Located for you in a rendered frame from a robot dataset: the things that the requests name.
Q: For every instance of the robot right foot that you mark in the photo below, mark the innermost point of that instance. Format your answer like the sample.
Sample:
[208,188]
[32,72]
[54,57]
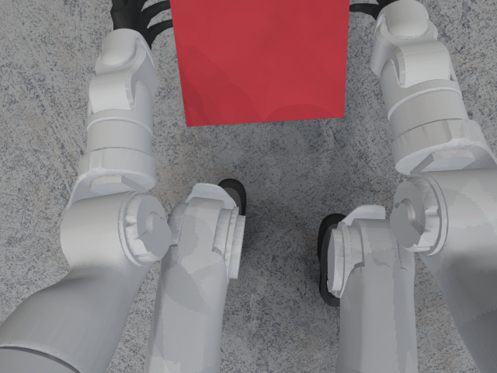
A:
[329,222]

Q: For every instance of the robot left upper arm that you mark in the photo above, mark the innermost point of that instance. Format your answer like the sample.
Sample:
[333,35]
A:
[75,325]

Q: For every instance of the robot foot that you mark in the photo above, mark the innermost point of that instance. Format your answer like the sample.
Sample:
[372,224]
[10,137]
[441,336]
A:
[236,191]
[329,222]

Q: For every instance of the right robot hand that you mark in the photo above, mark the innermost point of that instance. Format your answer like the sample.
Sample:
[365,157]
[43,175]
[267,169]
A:
[370,9]

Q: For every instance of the robot right forearm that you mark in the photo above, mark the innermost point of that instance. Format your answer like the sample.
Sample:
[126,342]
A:
[422,97]

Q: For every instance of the robot left forearm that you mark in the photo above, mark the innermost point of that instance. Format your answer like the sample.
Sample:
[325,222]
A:
[118,157]

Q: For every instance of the carton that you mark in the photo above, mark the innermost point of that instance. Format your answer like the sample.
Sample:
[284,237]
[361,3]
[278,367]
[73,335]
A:
[252,61]

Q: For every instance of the robot right upper arm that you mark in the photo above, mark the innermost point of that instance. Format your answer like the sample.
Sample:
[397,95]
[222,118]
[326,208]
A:
[449,218]

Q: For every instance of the left robot hand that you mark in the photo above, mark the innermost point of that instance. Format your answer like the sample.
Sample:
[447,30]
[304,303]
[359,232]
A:
[127,14]

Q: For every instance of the robot left foot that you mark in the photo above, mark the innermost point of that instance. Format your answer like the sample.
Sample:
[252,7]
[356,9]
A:
[236,191]

